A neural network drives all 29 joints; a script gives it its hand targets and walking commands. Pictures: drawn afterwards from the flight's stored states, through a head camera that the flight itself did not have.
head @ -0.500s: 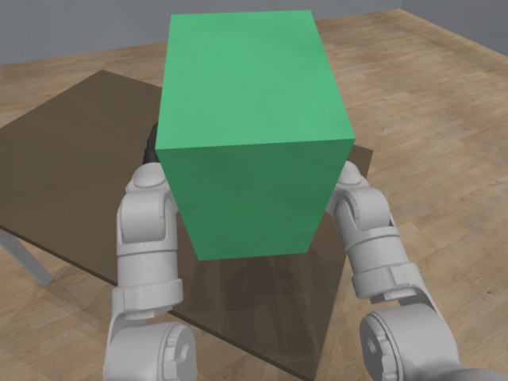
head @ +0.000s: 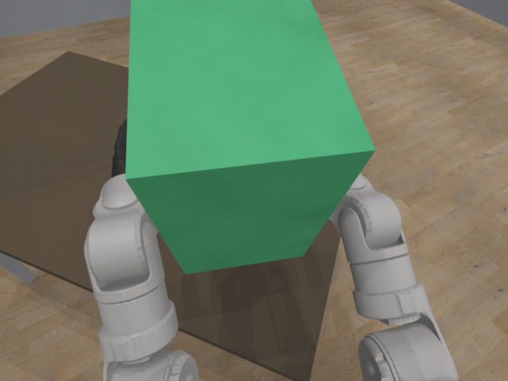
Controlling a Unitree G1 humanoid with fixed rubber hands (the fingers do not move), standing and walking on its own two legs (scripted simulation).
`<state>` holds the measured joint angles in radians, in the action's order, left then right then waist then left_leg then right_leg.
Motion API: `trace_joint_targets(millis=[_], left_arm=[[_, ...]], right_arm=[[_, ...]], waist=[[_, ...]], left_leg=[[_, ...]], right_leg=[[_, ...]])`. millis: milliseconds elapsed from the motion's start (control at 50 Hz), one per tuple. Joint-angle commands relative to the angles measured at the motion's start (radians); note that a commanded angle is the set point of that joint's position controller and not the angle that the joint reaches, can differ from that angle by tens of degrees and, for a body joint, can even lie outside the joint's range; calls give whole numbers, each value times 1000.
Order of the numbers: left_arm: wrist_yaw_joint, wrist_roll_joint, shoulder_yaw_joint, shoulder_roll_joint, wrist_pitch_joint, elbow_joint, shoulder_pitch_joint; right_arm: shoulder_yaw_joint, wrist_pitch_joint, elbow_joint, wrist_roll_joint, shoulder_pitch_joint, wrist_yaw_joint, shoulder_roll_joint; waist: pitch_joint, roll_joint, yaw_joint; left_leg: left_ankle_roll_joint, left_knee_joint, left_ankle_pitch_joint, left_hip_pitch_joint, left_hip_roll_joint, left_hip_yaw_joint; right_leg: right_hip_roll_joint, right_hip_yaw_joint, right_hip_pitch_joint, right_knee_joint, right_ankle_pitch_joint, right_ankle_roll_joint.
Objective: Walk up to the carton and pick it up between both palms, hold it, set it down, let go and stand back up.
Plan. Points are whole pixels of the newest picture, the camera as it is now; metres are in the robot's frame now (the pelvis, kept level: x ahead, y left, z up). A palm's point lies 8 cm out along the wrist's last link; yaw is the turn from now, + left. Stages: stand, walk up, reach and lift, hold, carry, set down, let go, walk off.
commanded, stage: hold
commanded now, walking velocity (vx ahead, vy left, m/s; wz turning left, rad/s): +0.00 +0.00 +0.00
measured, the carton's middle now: (235, 150) +0.34 +0.01 +0.21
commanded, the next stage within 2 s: none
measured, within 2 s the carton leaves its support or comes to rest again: neither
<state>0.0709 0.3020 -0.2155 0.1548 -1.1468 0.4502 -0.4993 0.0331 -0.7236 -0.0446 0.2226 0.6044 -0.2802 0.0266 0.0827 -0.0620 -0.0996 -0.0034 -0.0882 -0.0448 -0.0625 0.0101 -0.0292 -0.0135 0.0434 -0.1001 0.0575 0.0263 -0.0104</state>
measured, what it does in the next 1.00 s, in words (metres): stands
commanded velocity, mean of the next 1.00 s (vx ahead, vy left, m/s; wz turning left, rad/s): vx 0.00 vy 0.00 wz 0.00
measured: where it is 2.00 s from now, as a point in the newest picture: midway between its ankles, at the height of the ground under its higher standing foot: outside the picture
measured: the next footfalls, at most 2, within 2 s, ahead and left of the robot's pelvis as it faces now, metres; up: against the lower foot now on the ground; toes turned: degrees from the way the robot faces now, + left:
none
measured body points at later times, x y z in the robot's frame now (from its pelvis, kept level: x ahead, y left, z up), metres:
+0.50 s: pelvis -0.03 -0.03 +0.00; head -0.07 -0.04 +0.45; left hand +0.33 +0.10 +0.21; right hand +0.34 -0.16 +0.19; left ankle +0.00 +0.11 -0.75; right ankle -0.03 -0.11 -0.76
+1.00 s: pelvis -0.01 +0.01 +0.00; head +0.00 +0.03 +0.45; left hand +0.36 +0.15 +0.17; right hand +0.38 -0.11 +0.17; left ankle +0.00 +0.12 -0.76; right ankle -0.04 -0.11 -0.76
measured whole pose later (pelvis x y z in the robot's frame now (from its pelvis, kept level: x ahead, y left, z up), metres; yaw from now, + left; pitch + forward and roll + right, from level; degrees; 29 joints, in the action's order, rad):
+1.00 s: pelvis -0.01 +0.01 +0.00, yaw +1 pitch +4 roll +0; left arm 0.09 0.22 -0.24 0.14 -0.96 0.22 -0.51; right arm 0.08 -0.61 -0.18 0.21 0.60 -0.31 -0.03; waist -0.07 -0.04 -0.09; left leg 0.01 -0.09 -0.07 0.05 0.02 -0.04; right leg -0.01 0.03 0.04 -0.01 0.04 0.00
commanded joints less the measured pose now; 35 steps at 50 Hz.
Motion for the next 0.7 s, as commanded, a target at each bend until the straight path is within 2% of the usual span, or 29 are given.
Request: trace_joint_targets(millis=[0,40,100,140,200,280,380,400,420,460,480,540,580,640,680], left_arm=[[-206,-254,567,419,74,78,-594],[-214,-240,547,405,98,52,-612],[-234,-219,495,401,127,9,-620],[-247,-204,458,399,145,-22,-617],[-266,-172,394,378,175,-97,-644],[-274,-141,332,348,216,-165,-705],[-258,-140,307,356,260,-279,-771],[-250,-140,299,359,270,-293,-783],[-242,-145,298,358,275,-313,-804],[-233,-128,274,349,283,-369,-813],[-229,-123,263,347,284,-399,-807],[-223,-102,231,333,286,-453,-811],[-214,-106,243,341,292,-455,-819],[-199,-121,259,365,304,-454,-836],[-190,-144,303,387,316,-412,-843]], right_arm=[[357,101,384,82,735,52,468],[367,102,364,84,720,50,476],[412,102,340,81,715,53,502],[446,103,348,88,734,52,509],[450,111,302,84,757,53,507],[437,132,213,96,785,54,510],[384,172,176,94,862,55,510],[365,174,147,88,865,55,499],[351,180,114,80,868,52,494],[312,188,59,62,855,50,476],[291,191,22,50,855,49,461],[219,196,-78,24,826,45,437],[189,204,-113,11,830,45,426],[191,217,-108,8,857,49,430],[205,226,-77,12,875,52,445]], waist=[[-693,133,-32],[-712,114,-27],[-725,56,-11],[-711,27,13],[-646,2,36],[-543,-14,73],[-504,-13,97],[-495,-21,88],[-475,-7,90],[-432,-24,88],[-405,-11,94],[-371,15,80],[-375,42,71],[-445,66,61],[-520,97,51]], left_leg=[[-32,205,-740,-474,-21,10],[-18,161,-622,-404,-8,20],[18,74,-450,-262,2,23],[40,23,-351,-188,3,12],[67,-36,-206,-106,0,14],[94,-63,-66,-53,-11,11],[117,-10,-8,-84,-29,-5],[120,4,3,-91,-29,-1],[112,13,5,-97,-28,-3],[111,42,20,-125,-25,-4],[111,54,25,-124,-26,-5],[100,84,38,-152,-17,6],[86,91,25,-153,-23,2],[82,94,-17,-168,-26,10],[71,91,-81,-177,-26,5]], right_leg=[[-16,-26,-41,-58,-390,67],[-8,-27,-111,-74,-443,76],[8,-21,-266,-116,-553,102],[20,-14,-336,-146,-597,117],[34,-1,-360,-153,-557,128],[42,5,-312,-146,-391,124],[56,26,-142,-128,-150,96],[50,30,-110,-124,-92,90],[54,29,-77,-123,-80,79],[57,36,4,-108,20,66],[58,42,43,-102,52,59],[50,40,109,-95,132,47],[41,36,134,-97,139,38],[29,22,124,-103,102,37],[27,22,100,-105,17,34]])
